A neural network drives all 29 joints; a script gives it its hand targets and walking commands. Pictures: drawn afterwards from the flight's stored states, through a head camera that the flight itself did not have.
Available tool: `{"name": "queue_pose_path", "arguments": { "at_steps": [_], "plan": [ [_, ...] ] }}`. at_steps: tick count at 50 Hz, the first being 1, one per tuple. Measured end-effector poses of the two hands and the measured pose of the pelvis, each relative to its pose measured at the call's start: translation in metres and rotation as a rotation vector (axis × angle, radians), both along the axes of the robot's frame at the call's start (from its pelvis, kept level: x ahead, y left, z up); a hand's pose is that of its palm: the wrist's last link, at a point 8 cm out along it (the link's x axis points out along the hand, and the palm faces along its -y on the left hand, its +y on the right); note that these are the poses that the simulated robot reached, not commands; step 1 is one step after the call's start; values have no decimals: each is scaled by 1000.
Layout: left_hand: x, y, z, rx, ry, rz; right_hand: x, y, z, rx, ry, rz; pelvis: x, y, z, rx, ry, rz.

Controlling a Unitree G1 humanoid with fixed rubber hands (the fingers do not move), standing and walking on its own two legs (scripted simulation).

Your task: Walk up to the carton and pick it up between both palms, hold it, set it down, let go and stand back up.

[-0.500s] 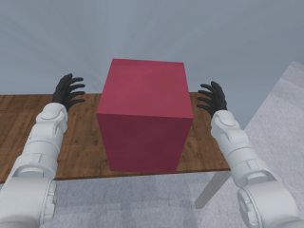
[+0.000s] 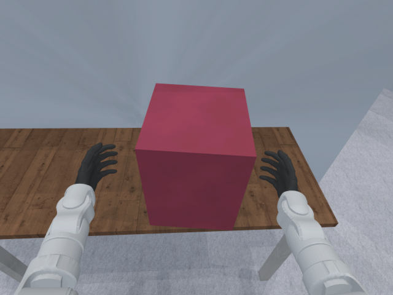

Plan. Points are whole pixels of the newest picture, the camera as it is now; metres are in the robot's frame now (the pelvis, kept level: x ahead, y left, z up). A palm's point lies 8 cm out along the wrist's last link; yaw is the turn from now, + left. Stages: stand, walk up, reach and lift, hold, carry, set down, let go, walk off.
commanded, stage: set down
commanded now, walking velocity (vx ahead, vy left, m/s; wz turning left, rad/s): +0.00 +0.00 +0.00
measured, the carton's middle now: (195, 159) +0.46 +0.01 +0.01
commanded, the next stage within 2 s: none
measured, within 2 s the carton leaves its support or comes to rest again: neither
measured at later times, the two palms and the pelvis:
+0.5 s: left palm (79, 233) +0.26 +0.25 +0.00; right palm (289, 229) +0.26 -0.18 +0.01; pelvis +0.01 +0.00 +0.00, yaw +0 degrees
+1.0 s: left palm (81, 256) +0.23 +0.25 -0.03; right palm (296, 253) +0.23 -0.20 -0.03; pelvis +0.02 +0.00 +0.00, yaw +0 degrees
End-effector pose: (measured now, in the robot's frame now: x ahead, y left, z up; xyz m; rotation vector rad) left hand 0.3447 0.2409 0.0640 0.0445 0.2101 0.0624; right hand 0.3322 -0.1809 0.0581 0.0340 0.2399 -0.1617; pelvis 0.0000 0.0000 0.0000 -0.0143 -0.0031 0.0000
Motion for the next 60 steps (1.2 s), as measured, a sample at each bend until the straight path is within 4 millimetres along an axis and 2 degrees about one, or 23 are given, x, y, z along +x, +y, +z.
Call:
{"name": "queue_pose_path", "arguments": {
  "at_steps": [11, 19, 24, 31, 39, 50, 60],
  "plan": [
    [-25, 1, -16, 0, -1, -11, -27, -6, -18, 4, -5, -6, 11, 0, 0, 2, -21, -4],
    [-65, 7, -54, -1, 55, 8, -60, -4, -51, -1, 54, -2, 16, -2, 0, 3, -41, -4],
    [-85, 10, -62, 0, 35, 12, -69, -3, -53, -10, 16, -3, 15, -2, -1, 2, -34, 3],
    [-94, 13, -63, 25, 11, -1, -74, -2, -59, -12, 5, 4, 15, -1, -2, 2, -31, 3],
    [-113, 12, -79, 17, 58, -4, -103, -7, -82, -9, 55, -29, 18, 0, -4, 0, -48, 0],
    [-120, 5, -95, 28, 170, 7, -106, -19, -90, -49, 119, 9, 20, 0, -3, 6, -56, -7],
    [-127, 1, -102, 41, 238, 14, -121, -24, -101, -59, 193, 14, 29, -5, 0, 9, -72, -16]
  ]
}}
